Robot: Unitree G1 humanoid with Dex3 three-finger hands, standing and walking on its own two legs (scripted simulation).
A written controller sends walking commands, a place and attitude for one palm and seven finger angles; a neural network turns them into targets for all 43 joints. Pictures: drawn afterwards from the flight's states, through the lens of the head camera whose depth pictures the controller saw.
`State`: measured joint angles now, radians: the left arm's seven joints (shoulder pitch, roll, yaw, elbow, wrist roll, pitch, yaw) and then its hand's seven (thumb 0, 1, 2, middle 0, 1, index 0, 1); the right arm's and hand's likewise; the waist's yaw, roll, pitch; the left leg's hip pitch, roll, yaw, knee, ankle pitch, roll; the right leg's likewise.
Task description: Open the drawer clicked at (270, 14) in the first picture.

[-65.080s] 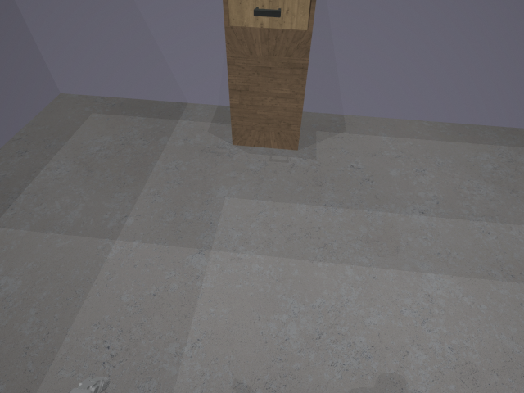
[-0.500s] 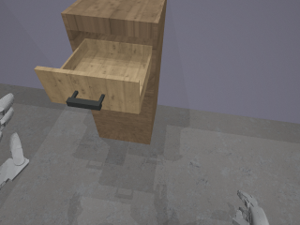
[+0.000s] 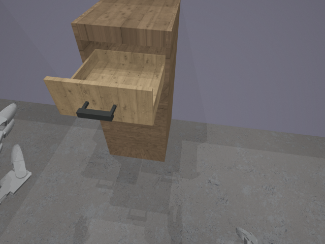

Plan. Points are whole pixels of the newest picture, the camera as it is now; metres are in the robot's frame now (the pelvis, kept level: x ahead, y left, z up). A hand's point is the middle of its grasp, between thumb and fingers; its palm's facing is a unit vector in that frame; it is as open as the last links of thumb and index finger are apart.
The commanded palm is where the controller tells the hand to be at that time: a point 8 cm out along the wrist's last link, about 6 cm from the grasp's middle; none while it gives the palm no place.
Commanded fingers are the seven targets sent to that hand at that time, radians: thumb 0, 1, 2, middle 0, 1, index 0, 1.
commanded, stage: let the arm hang, fingers relaxed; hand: left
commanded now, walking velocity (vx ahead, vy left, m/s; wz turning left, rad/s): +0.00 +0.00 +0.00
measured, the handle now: (97, 110) +0.52 +0.24 +0.02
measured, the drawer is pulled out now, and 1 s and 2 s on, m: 0.29 0.29 0.29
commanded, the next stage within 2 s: look to check the result in 1.08 s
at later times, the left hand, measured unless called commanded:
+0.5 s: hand out of the picture +0.01 +0.20 -0.16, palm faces +0.04 -0.96 -0.26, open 7.2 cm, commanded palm none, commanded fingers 0.00 0.90 0.90 -0.20 -0.30 -0.20 -0.30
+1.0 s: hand out of the picture -0.01 +0.16 -0.16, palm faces +0.04 -0.98 -0.20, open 7.3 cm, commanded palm none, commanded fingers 0.00 0.90 0.90 -0.20 -0.30 -0.20 -0.30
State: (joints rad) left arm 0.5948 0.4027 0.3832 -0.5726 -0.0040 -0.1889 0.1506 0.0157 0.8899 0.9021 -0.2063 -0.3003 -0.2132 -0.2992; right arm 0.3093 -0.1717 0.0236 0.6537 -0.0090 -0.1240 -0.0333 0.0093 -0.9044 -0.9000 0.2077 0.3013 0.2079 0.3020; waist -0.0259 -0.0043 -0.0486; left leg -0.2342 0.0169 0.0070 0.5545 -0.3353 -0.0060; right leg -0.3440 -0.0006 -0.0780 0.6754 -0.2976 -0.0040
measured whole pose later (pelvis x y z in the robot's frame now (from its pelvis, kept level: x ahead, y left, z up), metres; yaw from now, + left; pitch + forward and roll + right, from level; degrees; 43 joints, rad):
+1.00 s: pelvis -0.02 -0.01 +0.01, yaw +0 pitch -2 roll +0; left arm 0.25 0.14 0.02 1.12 0.01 0.01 0.03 0.01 0.92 0.90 -0.20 -0.30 -0.20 -0.30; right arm 0.33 -0.14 -0.01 1.11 -0.02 0.02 -0.04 0.00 -0.91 -0.90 0.20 0.30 0.20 0.30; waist -0.01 0.03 0.05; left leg -0.13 0.05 0.03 0.41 -0.23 -0.03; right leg -0.16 0.03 -0.03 0.40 -0.20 -0.04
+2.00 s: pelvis -0.02 -0.02 +0.01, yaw +0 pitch -2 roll +0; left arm 0.23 0.15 0.03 1.12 0.01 0.01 0.03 0.01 0.91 0.90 -0.20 -0.30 -0.20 -0.30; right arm 0.28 -0.14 -0.02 1.11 -0.02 0.01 -0.04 0.00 -0.91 -0.90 0.20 0.30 0.20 0.30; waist -0.01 0.02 0.07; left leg -0.14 0.05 0.02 0.40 -0.23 -0.04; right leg -0.18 0.03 -0.03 0.42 -0.21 -0.04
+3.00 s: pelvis -0.01 -0.02 +0.01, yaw +1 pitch -1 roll +0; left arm 0.23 0.15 0.03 1.13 0.01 0.01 0.03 0.01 0.91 0.90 -0.20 -0.30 -0.20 -0.30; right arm 0.27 -0.14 -0.02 1.12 -0.02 0.01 -0.05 0.00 -0.91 -0.90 0.20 0.30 0.20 0.30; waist -0.01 0.02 0.07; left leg -0.13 0.05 0.02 0.39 -0.24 -0.04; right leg -0.16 0.03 -0.04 0.40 -0.22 -0.04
